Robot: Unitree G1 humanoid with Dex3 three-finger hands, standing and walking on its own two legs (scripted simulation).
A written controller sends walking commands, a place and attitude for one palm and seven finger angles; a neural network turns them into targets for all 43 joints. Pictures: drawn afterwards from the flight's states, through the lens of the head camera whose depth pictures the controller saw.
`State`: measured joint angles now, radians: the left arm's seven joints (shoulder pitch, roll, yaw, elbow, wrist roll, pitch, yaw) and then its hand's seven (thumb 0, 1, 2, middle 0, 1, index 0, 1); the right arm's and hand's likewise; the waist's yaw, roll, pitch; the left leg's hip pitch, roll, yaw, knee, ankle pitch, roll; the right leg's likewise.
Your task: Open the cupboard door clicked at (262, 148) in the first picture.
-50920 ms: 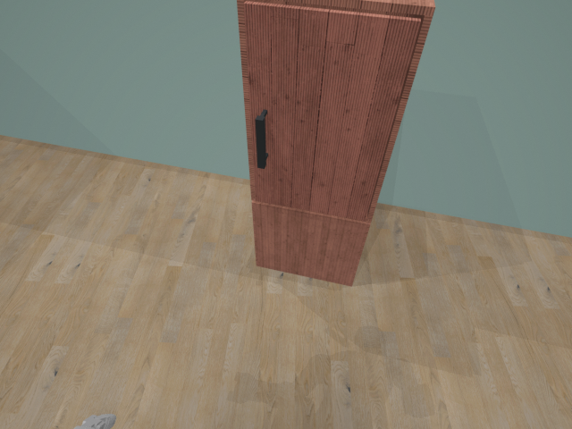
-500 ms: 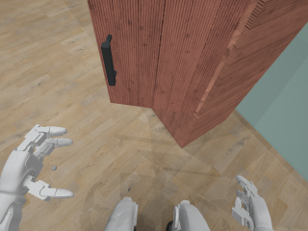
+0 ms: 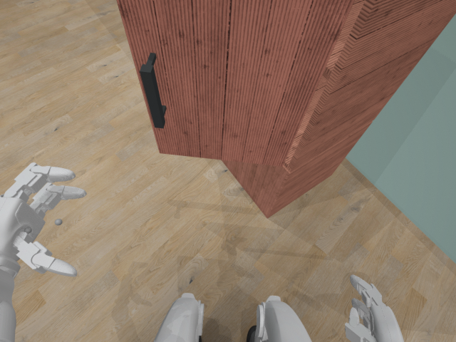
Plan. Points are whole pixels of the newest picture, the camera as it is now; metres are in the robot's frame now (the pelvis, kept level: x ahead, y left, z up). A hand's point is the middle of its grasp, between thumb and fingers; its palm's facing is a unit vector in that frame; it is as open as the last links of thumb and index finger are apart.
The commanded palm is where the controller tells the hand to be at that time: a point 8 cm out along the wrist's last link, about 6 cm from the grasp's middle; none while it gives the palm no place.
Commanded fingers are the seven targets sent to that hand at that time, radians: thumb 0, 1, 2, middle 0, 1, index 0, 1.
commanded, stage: raise the hand with hooked fingers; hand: left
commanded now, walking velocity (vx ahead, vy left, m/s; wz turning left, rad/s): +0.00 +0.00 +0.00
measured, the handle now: (156, 93) +0.58 +0.19 +0.03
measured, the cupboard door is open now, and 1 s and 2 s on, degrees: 50 50 50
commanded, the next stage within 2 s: move the hooked fingers beside the handle in 0.42 s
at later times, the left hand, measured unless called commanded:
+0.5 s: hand (58, 221) +0.28 +0.28 +0.04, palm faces -0.04 -1.00 -0.05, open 14.0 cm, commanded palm +0.27 +0.32 +0.05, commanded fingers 0.00 -0.50 0.30 -0.30 -1.20 -0.30 -1.20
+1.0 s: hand (86, 176) +0.37 +0.27 +0.04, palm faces -0.05 -1.00 -0.03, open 14.0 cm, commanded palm +0.35 +0.31 +0.04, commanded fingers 0.00 -0.50 0.30 -0.30 -1.20 -0.30 -1.20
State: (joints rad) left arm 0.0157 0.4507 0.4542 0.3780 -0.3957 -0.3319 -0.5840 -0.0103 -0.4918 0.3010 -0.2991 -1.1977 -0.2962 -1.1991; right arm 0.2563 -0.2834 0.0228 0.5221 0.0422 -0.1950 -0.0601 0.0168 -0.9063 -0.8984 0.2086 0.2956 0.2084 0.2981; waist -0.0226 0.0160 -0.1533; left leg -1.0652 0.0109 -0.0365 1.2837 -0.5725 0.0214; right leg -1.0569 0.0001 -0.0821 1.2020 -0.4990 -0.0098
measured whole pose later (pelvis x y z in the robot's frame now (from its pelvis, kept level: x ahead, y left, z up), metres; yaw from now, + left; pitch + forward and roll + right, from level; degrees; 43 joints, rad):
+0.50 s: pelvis +0.00 +0.01 +0.00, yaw +0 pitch +21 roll -4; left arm 0.03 0.43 0.45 0.35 -0.40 -0.37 -0.58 -0.01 -0.49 0.30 -0.30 -1.20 -0.30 -1.20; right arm 0.24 -0.28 0.02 0.50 0.04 -0.19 -0.05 0.02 -0.91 -0.90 0.21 0.30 0.21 0.30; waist -0.02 0.01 -0.16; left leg -1.06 0.01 -0.03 1.28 -0.58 0.03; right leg -1.05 0.00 -0.08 1.20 -0.50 0.00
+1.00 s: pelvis +0.00 +0.01 +0.00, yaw -1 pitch +22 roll -3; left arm -0.29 0.47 0.44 0.59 -0.30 -0.32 -0.51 -0.01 -0.49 0.30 -0.30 -1.20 -0.30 -1.20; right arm 0.27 -0.28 0.04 0.54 0.03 -0.13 -0.06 0.01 -0.91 -0.90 0.21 0.30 0.21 0.30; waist -0.06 0.01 -0.15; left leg -1.10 0.01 -0.02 1.28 -0.57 0.03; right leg -1.10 0.00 -0.06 1.20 -0.49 0.00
